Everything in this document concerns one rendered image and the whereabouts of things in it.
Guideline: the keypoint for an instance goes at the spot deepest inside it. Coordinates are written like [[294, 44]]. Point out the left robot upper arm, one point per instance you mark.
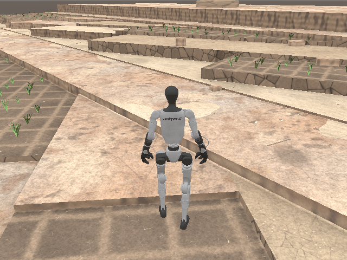
[[152, 124]]

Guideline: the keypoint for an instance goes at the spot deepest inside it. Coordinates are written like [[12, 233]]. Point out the right robot upper arm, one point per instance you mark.
[[192, 123]]

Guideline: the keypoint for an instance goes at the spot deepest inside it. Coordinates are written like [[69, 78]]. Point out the robot left foot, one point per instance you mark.
[[162, 212]]

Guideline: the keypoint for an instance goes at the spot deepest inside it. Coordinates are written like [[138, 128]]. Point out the left robot hand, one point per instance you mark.
[[148, 155]]

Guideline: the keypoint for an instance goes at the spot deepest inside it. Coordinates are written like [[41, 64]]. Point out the right robot forearm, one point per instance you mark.
[[200, 143]]

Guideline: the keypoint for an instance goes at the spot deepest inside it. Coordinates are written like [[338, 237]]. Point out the right robot hand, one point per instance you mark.
[[203, 155]]

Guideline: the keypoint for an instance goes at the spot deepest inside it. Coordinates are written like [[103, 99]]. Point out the humanoid robot head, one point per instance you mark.
[[171, 93]]

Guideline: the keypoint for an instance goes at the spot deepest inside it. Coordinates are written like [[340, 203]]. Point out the left robot forearm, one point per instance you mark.
[[147, 145]]

